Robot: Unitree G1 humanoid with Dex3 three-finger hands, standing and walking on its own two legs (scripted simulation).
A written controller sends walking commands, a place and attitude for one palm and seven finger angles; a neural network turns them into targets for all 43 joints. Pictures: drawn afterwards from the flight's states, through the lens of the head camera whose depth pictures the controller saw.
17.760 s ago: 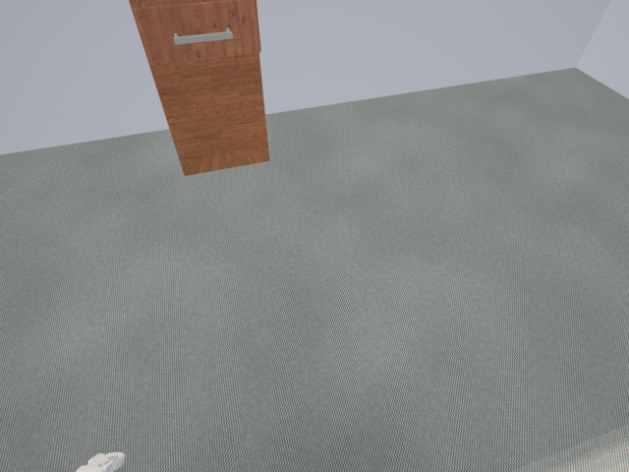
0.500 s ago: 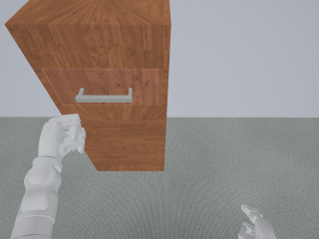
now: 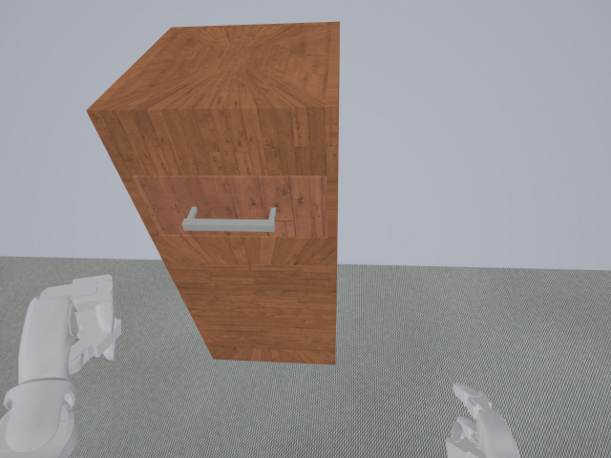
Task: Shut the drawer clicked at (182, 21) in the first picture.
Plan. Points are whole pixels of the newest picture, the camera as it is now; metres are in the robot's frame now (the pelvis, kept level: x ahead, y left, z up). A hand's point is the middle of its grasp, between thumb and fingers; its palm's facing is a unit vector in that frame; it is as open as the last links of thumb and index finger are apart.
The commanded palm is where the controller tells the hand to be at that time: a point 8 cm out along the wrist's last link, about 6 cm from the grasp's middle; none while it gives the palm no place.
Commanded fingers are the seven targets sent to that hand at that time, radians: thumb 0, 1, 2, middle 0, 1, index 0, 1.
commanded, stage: draw the hand back to the body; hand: left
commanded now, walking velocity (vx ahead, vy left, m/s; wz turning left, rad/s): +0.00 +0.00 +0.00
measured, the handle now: (230, 218) +0.57 +0.23 -0.04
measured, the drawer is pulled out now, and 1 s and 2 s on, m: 0.00 0.00 0.00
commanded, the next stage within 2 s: step back with the hand held close in 0.34 s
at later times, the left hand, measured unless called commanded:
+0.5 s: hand (82, 352) +0.17 +0.24 +0.15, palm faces +0.39 -0.83 -0.39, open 3.2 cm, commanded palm +0.12 +0.28 +0.17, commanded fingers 0.00 0.90 0.90 -1.40 -1.60 -1.40 -1.60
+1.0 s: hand (35, 383) +0.14 +0.27 +0.15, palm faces +0.30 -0.80 -0.52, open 3.2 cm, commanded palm +0.08 +0.31 +0.17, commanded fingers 0.00 0.90 0.90 -1.40 -1.60 -1.40 -1.60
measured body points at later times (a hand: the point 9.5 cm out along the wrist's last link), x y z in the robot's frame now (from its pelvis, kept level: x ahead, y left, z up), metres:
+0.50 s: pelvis -0.01 +0.00 +0.00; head -0.03 -0.03 +0.45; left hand +0.15 +0.28 +0.18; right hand +0.18 -0.22 -0.09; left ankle +0.00 +0.10 -0.74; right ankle -0.03 -0.10 -0.74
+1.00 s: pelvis -0.05 +0.03 -0.01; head -0.02 +0.02 +0.44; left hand +0.12 +0.31 +0.18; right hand +0.13 -0.21 -0.09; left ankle +0.00 +0.10 -0.74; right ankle -0.03 -0.10 -0.74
